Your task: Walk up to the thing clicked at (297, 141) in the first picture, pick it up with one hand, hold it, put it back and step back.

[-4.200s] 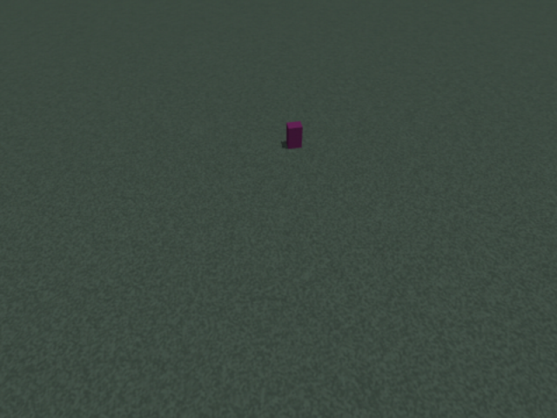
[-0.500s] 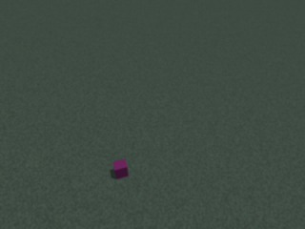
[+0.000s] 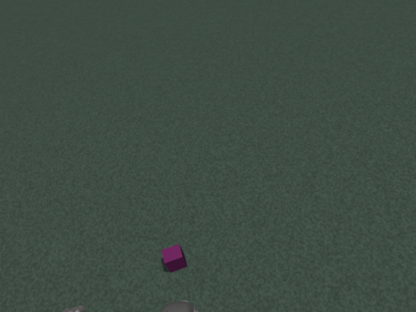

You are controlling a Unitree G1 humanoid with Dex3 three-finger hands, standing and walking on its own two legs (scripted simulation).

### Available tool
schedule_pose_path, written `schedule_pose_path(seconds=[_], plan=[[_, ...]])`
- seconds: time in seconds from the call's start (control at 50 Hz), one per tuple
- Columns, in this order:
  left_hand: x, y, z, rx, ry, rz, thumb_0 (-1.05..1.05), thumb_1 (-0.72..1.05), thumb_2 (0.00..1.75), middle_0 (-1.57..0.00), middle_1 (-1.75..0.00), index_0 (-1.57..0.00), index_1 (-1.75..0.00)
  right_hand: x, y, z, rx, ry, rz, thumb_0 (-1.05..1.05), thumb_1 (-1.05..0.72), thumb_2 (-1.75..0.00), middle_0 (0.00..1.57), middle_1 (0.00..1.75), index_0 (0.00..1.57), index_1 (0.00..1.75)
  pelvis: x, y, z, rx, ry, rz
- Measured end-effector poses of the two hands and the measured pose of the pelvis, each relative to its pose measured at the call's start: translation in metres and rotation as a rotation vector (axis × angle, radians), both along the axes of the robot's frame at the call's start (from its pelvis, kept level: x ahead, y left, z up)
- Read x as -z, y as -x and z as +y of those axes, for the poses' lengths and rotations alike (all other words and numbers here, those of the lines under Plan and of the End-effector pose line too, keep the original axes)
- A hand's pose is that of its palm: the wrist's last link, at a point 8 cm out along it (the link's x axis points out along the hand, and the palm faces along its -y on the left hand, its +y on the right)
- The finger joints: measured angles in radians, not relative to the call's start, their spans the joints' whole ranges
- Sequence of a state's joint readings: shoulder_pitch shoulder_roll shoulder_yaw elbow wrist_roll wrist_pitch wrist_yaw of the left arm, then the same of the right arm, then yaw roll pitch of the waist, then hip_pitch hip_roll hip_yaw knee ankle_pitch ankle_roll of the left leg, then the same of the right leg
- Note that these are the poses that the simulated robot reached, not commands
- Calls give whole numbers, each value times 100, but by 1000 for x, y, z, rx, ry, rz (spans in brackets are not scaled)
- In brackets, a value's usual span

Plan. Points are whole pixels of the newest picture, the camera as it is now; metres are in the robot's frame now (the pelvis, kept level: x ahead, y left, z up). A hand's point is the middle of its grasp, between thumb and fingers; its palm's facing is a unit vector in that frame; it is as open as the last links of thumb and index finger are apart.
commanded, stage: walk up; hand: left
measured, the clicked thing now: (175, 258) +0.43 +0.24 -0.69
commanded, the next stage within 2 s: stand in 1.40 s
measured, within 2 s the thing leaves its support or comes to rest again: neither
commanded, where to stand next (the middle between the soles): +0.13 +0.03 m, yaw +1 degrees
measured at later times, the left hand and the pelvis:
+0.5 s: hand out of the picture +0.10 +0.28 -0.15, palm faces +0.00 -0.94 -0.34, open 7.4 cm; pelvis +0.04 +0.02 +0.01, yaw +1 degrees
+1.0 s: hand out of the picture +0.12 +0.28 -0.14, palm faces +0.00 -0.94 -0.34, open 7.4 cm; pelvis +0.05 +0.02 +0.02, yaw +1 degrees
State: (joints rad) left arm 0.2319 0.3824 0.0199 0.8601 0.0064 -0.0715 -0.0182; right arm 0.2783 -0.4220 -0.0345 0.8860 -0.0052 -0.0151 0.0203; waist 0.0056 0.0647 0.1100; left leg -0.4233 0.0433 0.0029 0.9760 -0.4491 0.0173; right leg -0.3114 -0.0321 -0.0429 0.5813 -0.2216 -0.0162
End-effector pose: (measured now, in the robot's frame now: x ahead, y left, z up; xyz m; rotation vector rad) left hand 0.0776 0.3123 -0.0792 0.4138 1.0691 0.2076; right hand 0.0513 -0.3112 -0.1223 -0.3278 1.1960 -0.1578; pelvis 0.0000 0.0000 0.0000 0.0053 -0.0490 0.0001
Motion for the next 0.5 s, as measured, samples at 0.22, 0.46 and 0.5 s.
schedule_pose_path(seconds=[0.22, 0.46, 0.5], plan=[[40, -19, 17, -63, 54, 69, 1, 91, 90, -21, -30, -20, -30, -5, -42, 20, -1, 47, -6, 1, -91, -90, 20, 30, 20, 30, 11, -22, 18, -1, 9, -3], [37, -11, 10, -97, 90, 154, 1, 91, 90, -21, -30, -20, -30, -16, -93, 39, -37, 4, -33, 1, -91, -90, 20, 30, 20, 30, -6, -36, 18, -12, 20, 12], [34, -11, 10, -105, 86, 158, 1, 91, 90, -21, -30, -20, -30, -17, -99, 41, -39, -2, -36, 1, -91, -90, 20, 30, 20, 30, -8, -37, 18, -12, 19, 11]])
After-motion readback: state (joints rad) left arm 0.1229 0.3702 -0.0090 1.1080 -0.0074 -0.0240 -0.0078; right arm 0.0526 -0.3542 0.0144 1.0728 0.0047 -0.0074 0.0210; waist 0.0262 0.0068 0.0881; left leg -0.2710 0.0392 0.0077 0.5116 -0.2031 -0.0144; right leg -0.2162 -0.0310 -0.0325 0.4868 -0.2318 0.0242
